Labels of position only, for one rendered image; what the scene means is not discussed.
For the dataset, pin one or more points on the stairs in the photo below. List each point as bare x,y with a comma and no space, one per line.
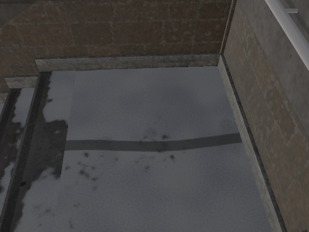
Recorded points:
13,116

